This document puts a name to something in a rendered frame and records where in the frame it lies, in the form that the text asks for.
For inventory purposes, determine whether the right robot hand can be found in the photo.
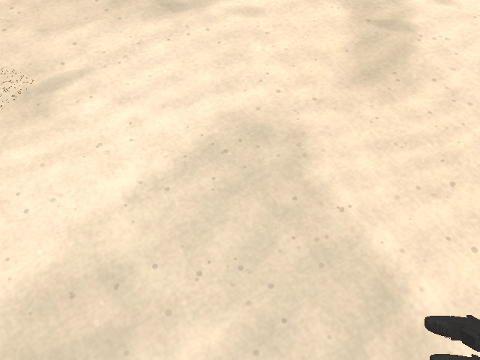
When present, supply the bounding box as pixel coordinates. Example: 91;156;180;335
424;315;480;360

